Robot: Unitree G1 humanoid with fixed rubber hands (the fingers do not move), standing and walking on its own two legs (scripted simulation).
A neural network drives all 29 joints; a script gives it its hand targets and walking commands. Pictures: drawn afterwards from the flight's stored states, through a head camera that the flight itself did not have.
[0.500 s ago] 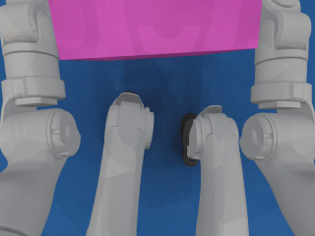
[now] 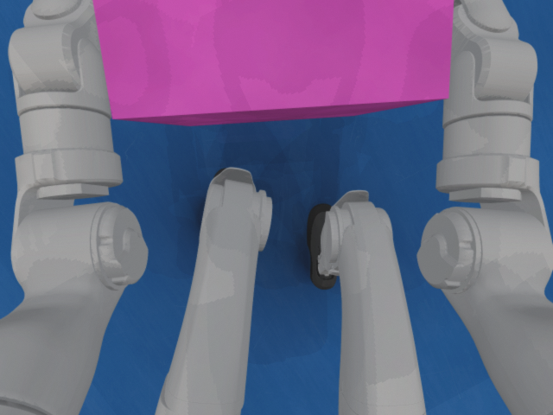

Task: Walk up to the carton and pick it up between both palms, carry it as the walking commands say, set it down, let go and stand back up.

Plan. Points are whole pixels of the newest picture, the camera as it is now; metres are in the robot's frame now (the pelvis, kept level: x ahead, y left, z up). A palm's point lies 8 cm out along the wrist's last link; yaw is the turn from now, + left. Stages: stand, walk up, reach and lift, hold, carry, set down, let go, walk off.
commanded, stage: reach and lift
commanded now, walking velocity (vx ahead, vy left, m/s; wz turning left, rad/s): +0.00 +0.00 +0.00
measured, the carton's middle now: (271, 42) +0.50 +0.08 -0.14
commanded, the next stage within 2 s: none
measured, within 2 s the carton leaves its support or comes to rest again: neither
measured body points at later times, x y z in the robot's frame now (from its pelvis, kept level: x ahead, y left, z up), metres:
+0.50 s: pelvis +0.00 +0.00 +0.06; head +0.31 +0.06 +0.37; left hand +0.50 +0.26 -0.03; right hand +0.55 -0.09 -0.02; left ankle +0.19 +0.13 -0.47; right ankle +0.14 -0.12 -0.47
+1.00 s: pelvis +0.01 -0.01 +0.12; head +0.28 +0.06 +0.46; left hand +0.48 +0.25 +0.04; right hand +0.52 -0.11 +0.05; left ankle +0.19 +0.13 -0.47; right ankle +0.14 -0.12 -0.47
